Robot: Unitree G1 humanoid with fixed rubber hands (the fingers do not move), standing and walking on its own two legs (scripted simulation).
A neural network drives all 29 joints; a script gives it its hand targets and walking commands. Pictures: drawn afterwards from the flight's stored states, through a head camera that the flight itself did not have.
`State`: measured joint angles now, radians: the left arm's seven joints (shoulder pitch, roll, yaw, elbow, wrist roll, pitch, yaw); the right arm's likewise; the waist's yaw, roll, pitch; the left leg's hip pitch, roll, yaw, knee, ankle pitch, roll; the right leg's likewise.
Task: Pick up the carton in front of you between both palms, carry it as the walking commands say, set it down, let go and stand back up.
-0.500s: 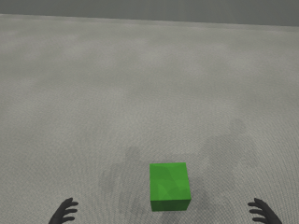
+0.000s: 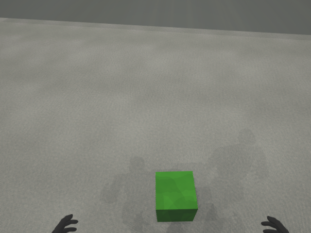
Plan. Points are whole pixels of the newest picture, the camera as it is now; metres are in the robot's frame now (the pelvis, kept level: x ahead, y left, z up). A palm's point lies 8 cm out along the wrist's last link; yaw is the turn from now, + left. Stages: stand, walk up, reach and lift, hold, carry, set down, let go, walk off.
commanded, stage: stand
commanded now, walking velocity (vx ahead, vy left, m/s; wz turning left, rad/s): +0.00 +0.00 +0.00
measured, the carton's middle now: (174, 197) +0.42 -0.05 -0.65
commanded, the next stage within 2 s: none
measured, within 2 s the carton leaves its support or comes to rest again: neither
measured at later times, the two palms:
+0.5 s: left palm out of the picture +0.08 +0.30 -0.10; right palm out of the picture +0.07 -0.31 -0.10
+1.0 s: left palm out of the picture +0.08 +0.31 -0.09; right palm out of the picture +0.06 -0.31 -0.10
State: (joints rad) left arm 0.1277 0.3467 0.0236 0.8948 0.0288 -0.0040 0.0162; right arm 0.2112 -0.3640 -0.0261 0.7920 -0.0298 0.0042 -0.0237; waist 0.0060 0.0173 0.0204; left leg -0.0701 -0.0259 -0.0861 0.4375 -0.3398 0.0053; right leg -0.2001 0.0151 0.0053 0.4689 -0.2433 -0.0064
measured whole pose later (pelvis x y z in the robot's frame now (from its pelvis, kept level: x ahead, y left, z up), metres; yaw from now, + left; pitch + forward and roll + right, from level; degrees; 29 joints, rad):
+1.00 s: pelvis -0.02 +0.00 +0.01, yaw -1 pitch -2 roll +0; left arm 0.09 0.38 0.01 1.06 0.01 -0.01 0.01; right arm 0.17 -0.39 -0.01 0.97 -0.02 -0.01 -0.01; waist 0.01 0.01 0.03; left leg -0.05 -0.02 -0.07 0.35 -0.27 0.00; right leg -0.18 0.02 0.02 0.38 -0.16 -0.01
